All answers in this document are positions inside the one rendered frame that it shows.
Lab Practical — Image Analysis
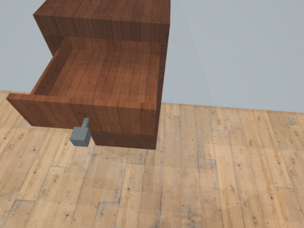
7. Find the cabinet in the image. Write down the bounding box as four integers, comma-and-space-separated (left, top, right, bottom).
33, 0, 171, 150

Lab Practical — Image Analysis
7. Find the drawer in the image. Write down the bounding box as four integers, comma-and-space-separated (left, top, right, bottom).
6, 37, 161, 135

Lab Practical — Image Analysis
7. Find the handle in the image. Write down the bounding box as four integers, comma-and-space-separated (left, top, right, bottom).
70, 118, 91, 147

